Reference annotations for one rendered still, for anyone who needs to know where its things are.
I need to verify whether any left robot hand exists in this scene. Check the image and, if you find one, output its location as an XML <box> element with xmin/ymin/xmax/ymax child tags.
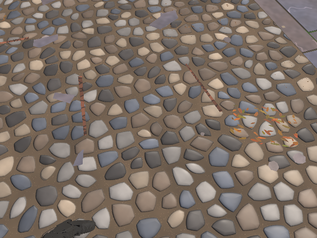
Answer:
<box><xmin>41</xmin><ymin>219</ymin><xmax>96</xmax><ymax>238</ymax></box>

